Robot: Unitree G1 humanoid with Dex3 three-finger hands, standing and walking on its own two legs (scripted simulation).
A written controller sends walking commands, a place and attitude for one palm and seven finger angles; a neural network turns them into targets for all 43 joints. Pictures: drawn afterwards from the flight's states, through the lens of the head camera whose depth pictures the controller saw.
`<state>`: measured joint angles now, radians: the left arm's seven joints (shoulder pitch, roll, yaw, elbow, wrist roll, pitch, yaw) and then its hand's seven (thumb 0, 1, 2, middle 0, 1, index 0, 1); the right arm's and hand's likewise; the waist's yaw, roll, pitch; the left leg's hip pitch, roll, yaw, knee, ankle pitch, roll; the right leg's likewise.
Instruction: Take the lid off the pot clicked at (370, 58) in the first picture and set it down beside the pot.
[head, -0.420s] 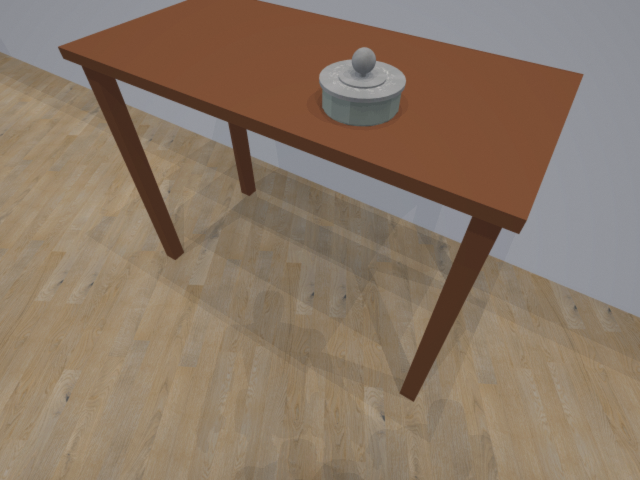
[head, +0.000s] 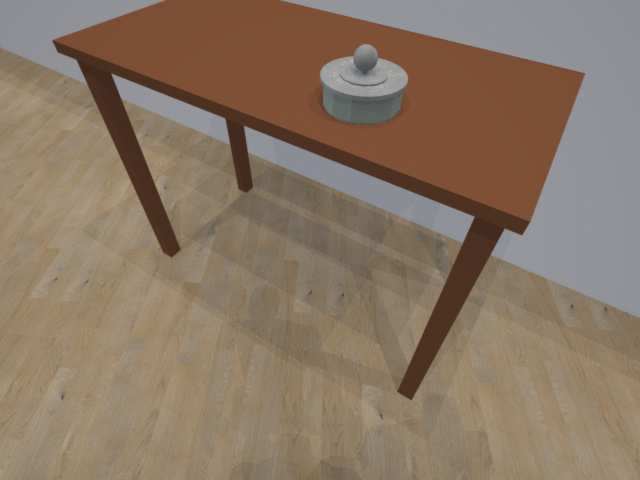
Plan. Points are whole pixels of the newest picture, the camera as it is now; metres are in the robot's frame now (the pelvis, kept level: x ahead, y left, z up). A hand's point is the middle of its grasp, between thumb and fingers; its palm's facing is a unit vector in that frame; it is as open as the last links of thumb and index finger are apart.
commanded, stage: look at it before walking up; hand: left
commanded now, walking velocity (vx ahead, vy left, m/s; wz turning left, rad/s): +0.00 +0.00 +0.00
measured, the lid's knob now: (365, 57) +0.79 -0.04 +0.17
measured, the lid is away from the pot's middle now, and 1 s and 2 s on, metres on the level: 0.00 0.00 0.00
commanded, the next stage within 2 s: turn to face it in 0.22 s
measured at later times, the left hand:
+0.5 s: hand out of the picture +0.01 +0.17 -0.18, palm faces +0.00 -0.98 -0.19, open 7.3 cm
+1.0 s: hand out of the picture +0.11 +0.18 -0.16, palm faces -0.20 -0.94 -0.27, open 7.3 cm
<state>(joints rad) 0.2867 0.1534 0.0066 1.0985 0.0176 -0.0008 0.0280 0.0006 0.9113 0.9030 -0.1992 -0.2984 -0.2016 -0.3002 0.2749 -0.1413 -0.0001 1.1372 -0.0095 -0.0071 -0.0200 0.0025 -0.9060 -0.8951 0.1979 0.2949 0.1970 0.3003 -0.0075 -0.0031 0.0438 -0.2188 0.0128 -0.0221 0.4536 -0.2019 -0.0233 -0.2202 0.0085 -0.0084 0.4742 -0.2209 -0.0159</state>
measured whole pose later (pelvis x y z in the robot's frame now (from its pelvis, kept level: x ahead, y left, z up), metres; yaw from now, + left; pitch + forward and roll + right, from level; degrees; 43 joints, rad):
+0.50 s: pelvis +0.01 +0.00 +0.00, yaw -3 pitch -1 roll +0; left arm 0.30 0.15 0.04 1.06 0.02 0.03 0.01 0.00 0.91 0.90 -0.20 -0.30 -0.20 -0.30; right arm 0.25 -0.15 -0.02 1.09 -0.01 0.00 -0.03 0.00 -0.91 -0.90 0.20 0.29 0.20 0.30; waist 0.01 0.00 0.06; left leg -0.25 0.04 0.03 0.52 -0.25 -0.03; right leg -0.27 0.03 0.04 0.54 -0.25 -0.02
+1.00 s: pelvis +0.00 -0.01 +0.00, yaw -17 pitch +2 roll +2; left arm 0.24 0.22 0.08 0.90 0.02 0.06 0.01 0.00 0.91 0.90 -0.20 -0.30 -0.20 -0.30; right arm 0.06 -0.22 -0.05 0.86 0.00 0.01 -0.03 0.00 -0.91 -0.90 0.20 0.29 0.20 0.30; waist 0.04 -0.02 0.07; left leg -0.26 -0.01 -0.04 0.54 -0.35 -0.02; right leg -0.35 0.14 0.25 0.52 -0.18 -0.03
